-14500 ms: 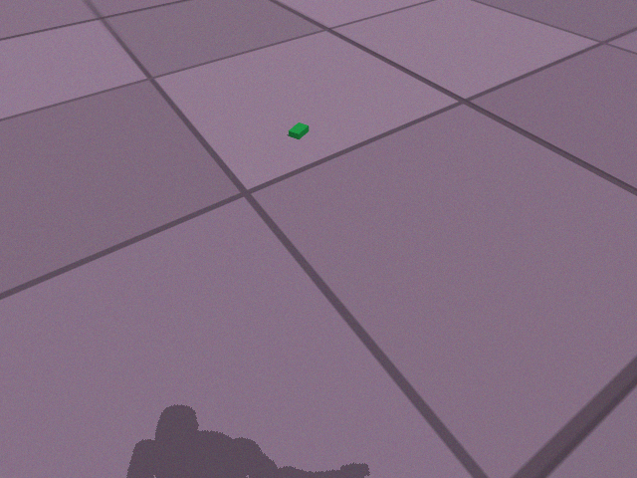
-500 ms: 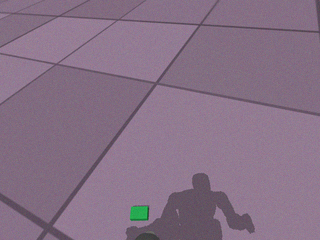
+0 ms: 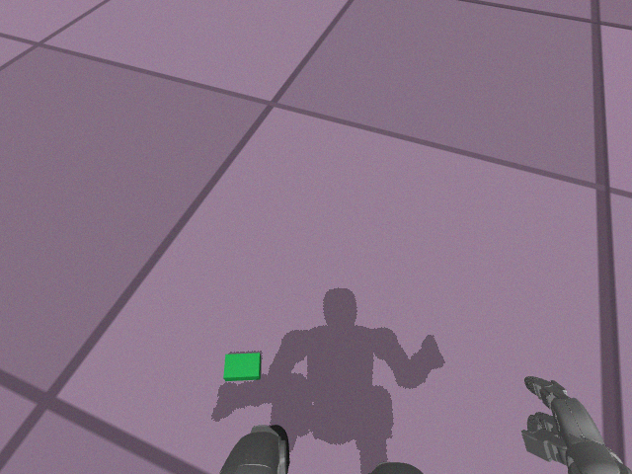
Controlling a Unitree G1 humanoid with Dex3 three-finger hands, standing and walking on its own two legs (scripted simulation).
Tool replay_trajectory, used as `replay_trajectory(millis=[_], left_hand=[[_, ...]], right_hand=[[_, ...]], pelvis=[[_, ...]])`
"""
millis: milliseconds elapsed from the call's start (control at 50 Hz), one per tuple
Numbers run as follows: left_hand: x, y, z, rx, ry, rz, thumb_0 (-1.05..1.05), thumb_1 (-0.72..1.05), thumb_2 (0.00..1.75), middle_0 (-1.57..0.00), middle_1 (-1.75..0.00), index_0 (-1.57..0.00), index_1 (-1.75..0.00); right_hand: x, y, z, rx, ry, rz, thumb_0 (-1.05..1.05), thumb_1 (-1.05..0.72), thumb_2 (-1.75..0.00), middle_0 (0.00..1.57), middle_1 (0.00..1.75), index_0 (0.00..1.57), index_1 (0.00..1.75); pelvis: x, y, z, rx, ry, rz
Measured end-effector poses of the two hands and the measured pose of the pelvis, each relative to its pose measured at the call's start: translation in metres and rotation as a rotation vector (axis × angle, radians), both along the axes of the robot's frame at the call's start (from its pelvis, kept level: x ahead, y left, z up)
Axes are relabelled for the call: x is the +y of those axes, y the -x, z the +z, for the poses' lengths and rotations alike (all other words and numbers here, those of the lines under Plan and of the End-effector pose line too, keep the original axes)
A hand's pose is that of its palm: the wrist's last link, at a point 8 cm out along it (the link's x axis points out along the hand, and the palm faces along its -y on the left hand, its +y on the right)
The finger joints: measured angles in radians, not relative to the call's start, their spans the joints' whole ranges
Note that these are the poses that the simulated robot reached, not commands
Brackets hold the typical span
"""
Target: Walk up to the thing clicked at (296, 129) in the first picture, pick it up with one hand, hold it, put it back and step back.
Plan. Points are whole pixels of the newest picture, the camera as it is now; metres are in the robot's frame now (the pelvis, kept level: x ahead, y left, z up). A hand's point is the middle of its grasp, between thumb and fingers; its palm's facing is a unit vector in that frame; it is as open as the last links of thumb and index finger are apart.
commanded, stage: walk up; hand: left
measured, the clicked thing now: (242, 366) +0.46 +0.25 -0.72
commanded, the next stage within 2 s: stand in 1.56 s
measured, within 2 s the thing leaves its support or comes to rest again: neither
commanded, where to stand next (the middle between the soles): +0.10 -0.01 m, yaw +4 degrees
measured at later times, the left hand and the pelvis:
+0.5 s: hand out of the picture -0.05 +0.26 -0.12, palm faces +0.13 -0.91 -0.38, open 7.4 cm; pelvis -0.08 -0.02 +0.02, yaw +7 degrees
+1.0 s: hand out of the picture -0.05 +0.26 -0.12, palm faces +0.10 -0.92 -0.37, open 7.4 cm; pelvis -0.07 -0.02 +0.03, yaw +7 degrees
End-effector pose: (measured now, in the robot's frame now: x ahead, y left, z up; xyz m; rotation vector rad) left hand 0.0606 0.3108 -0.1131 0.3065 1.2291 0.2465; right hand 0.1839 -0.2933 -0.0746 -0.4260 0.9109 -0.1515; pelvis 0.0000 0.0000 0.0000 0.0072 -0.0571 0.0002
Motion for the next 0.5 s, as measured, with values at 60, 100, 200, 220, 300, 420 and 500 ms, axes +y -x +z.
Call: replay_trajectory(millis=[60, 100, 200, 220, 300, 420, 500], left_hand=[[-0.003, 0.040, 0.005, 0.049, -0.022, 0.016, 0.00, 0.90, 0.89, -0.20, -0.30, -0.20, -0.30], [-0.007, 0.072, 0.013, 0.079, -0.038, 0.032, 0.00, 0.90, 0.89, -0.20, -0.30, -0.20, -0.30], [-0.015, 0.132, 0.044, 0.163, -0.076, 0.082, 0.00, 0.90, 0.89, -0.20, -0.30, -0.20, -0.30], [-0.016, 0.137, 0.048, 0.168, -0.080, 0.089, 0.00, 0.90, 0.89, -0.20, -0.30, -0.20, -0.30], [-0.016, 0.140, 0.056, 0.107, -0.099, 0.094, 0.01, 0.90, 0.89, -0.20, -0.30, -0.20, -0.30], [-0.008, 0.133, 0.043, -0.034, -0.078, 0.103, 0.00, 0.90, 0.89, -0.20, -0.30, -0.20, -0.30], [-0.014, 0.129, 0.032, -0.043, -0.030, 0.102, 0.00, 0.90, 0.89, -0.20, -0.30, -0.20, -0.30]], right_hand=[[-0.022, 0.020, -0.007, -0.006, 0.013, -0.014, 0.00, -0.90, -0.90, 0.21, 0.30, 0.20, 0.30], [-0.033, 0.040, -0.011, 0.034, 0.009, -0.035, 0.00, -0.90, -0.90, 0.21, 0.30, 0.20, 0.30], [-0.048, 0.099, -0.012, 0.178, -0.012, -0.067, 0.00, -0.90, -0.90, 0.20, 0.30, 0.20, 0.30], [-0.049, 0.111, -0.014, 0.199, -0.015, -0.071, 0.00, -0.90, -0.90, 0.20, 0.30, 0.20, 0.30], [-0.049, 0.157, -0.022, 0.307, -0.019, -0.062, 0.00, -0.90, -0.90, 0.20, 0.30, 0.20, 0.30], [-0.029, 0.180, -0.030, 0.355, -0.023, -0.006, 0.01, -0.90, -0.90, 0.20, 0.30, 0.20, 0.30], [-0.014, 0.174, -0.018, 0.245, -0.055, 0.005, 0.01, -0.90, -0.90, 0.20, 0.30, 0.20, 0.30]], pelvis=[[-0.011, 0.019, -0.005, 0.000, 0.019, -0.001], [-0.019, 0.029, -0.002, -0.002, 0.011, 0.022], [-0.025, 0.045, 0.020, 0.028, -0.047, 0.018], [-0.025, 0.047, 0.023, 0.036, -0.042, 0.027], [-0.026, 0.056, 0.025, 0.046, -0.028, 0.065], [-0.022, 0.071, 0.016, 0.019, -0.022, 0.122], [-0.021, 0.075, 0.020, 0.000, -0.033, 0.116]])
